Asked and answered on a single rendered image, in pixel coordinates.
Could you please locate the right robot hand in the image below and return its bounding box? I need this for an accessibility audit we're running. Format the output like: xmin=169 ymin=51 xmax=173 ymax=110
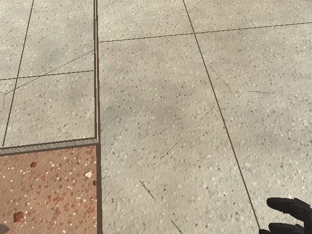
xmin=258 ymin=197 xmax=312 ymax=234

